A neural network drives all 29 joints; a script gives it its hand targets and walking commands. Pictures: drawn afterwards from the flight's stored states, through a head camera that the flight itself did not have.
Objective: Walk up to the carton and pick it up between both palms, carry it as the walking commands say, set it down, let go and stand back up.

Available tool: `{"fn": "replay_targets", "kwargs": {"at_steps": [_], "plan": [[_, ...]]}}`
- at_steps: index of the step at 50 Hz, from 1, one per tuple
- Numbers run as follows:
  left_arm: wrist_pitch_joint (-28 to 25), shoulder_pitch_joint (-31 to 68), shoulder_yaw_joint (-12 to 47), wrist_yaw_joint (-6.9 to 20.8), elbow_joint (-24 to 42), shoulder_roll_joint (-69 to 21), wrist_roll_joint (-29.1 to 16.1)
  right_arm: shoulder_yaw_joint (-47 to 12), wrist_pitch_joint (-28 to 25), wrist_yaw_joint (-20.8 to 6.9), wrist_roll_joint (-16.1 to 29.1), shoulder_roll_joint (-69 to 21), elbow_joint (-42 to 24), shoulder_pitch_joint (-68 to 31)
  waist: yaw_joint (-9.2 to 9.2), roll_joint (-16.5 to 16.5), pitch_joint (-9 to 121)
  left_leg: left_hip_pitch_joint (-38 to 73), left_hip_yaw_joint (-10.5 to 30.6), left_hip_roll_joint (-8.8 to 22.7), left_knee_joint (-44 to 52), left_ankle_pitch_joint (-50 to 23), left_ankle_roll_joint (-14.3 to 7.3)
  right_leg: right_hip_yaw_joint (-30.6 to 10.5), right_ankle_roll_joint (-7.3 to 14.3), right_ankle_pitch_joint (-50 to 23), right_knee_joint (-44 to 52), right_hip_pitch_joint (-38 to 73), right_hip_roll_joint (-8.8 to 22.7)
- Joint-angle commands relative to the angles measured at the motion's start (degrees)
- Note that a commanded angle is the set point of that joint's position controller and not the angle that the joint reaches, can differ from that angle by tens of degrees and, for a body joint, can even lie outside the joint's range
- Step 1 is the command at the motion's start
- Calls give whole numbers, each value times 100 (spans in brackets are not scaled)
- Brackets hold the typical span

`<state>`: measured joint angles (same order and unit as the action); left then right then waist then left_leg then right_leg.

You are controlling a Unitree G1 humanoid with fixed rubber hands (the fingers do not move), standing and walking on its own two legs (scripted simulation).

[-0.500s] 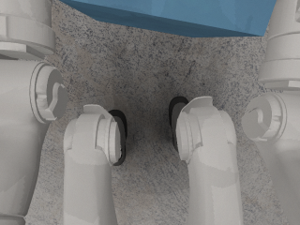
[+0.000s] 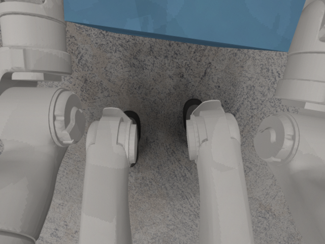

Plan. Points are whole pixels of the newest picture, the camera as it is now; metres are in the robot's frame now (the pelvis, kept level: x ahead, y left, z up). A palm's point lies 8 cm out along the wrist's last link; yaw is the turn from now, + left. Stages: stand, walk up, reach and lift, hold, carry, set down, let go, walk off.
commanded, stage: reach and lift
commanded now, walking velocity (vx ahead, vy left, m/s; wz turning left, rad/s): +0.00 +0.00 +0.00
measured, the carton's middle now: out of the picture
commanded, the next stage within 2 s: none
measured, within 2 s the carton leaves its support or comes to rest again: neither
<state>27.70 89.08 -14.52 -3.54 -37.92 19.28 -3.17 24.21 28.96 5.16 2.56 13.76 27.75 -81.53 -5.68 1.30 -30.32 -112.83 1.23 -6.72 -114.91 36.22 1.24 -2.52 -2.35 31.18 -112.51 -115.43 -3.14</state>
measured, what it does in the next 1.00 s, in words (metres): rises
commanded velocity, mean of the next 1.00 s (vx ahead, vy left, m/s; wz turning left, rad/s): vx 0.00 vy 0.00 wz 0.00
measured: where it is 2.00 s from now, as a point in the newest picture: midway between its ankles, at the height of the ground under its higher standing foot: (162, 142)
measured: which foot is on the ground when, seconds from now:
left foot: down 0.00-1.00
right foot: down 0.00-1.00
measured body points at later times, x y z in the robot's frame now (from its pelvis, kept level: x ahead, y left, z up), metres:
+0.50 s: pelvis -0.03 +0.00 +0.05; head +0.35 -0.04 +0.28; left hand +0.59 +0.09 -0.07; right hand +0.52 -0.25 -0.08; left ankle +0.10 +0.11 -0.41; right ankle +0.12 -0.13 -0.41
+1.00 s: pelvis -0.03 +0.01 +0.11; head +0.33 -0.03 +0.37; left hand +0.57 +0.11 -0.01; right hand +0.50 -0.23 -0.01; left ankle +0.10 +0.11 -0.41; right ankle +0.12 -0.13 -0.41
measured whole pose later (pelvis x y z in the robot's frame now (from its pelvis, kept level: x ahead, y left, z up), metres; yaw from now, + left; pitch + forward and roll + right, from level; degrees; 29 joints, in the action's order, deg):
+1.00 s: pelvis -0.03 +0.01 +0.11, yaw -1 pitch +26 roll +0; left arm 29.0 82.4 -16.0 -0.6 -37.9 17.3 -0.1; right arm 23.8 30.9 4.1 -0.7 11.3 27.3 -75.3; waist -4.8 1.3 -30.2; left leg -91.4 2.6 -6.4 -92.8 27.4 0.8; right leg -4.2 -3.1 22.7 -89.8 -93.2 -4.2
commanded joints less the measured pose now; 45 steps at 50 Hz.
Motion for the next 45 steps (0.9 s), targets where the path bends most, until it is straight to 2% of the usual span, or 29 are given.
{"fn": "replay_targets", "kwargs": {"at_steps": [1, 6, 10, 15, 24, 29, 34, 45], "plan": [[-214, 4493, 2758, 1400, 1386, -5242, -885, -3125, -182, -1466, 890, -4342, -1305, -5203, -512, 227, 13429, 4115, -436, -208, 1381, -2910, -119, 757, 165, -3766, 1026, 6014, -302], [-142, 4595, 2741, 1499, 1073, -5488, -805, -2979, -114, -1560, 741, -4512, -898, -5171, -594, 439, 13242, 4490, -428, -172, 1703, -2557, -76, 857, 176, -3127, 1397, 5595, -328], [-96, 4637, 2680, 1586, 929, -5685, -782, -2988, -73, -1653, 759, -4655, -879, -5357, -581, 495, 13414, 4711, -444, -170, 1909, -2448, -69, 898, 168, -2920, 1621, 5613, -342], [-58, 4605, 2506, 1681, 796, -5829, -738, -3133, -15, -1733, 830, -4825, -1040, -5645, -477, 306, 13665, 4740, -481, -196, 2131, -2353, -117, 889, 118, -2823, 1863, 5952, -345], [-26, 4534, 2324, 1765, 830, -5792, -679, -3519, 94, -1739, 985, -5236, -1338, -5784, -164, -199, 14180, 4645, -548, -259, 2473, -2287, -238, 772, -10, -2875, 2202, 6881, -358], [-34, 4475, 2400, 1813, 905, -5805, -653, -3625, 118, -1739, 1033, -5474, -1260, -5545, -42, -180, 14284, 4785, -555, -256, 2674, -2293, -255, 723, -35, -2855, 2378, 7123, -371], [-59, 4398, 2610, 1822, 1086, -5890, -688, -3639, 101, -1749, 1055, -5605, -1138, -5204, -61, 8, 14414, 5214, -506, -229, 2841, -2446, -218, 705, -15, -2906, 2544, 7152, -403], [-165, 3914, 3022, 1769, 1354, -6199, -851, -3711, -81, -1719, 1039, -5535, -1340, -4744, -306, 192, 14549, 6058, -311, -202, 3191, -2815, -133, 660, 63, -3092, 2907, 7362, -464]]}}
